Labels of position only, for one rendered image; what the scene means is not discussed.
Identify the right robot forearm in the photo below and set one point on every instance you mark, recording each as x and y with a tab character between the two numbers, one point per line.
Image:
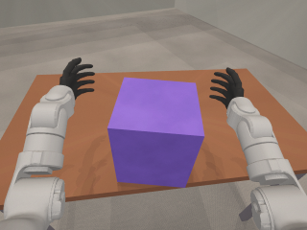
266	163

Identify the left robot upper arm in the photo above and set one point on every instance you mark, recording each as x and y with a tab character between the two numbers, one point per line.
34	203

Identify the robot right hand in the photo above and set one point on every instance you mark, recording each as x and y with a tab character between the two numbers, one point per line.
233	87

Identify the left robot forearm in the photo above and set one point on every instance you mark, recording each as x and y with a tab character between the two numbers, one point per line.
42	152

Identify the right robot upper arm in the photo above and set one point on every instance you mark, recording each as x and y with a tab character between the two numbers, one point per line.
279	207

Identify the table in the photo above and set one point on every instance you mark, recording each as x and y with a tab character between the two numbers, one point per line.
88	169

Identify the carton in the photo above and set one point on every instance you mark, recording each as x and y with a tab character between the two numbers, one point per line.
155	132

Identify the robot left hand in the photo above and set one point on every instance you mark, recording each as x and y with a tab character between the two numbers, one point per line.
70	77

